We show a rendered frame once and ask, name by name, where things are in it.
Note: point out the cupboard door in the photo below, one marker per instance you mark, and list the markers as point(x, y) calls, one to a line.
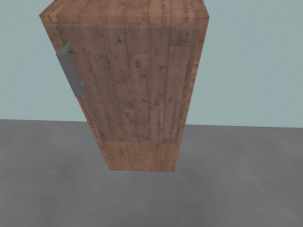
point(136, 77)

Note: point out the handle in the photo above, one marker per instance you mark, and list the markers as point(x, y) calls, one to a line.
point(70, 71)

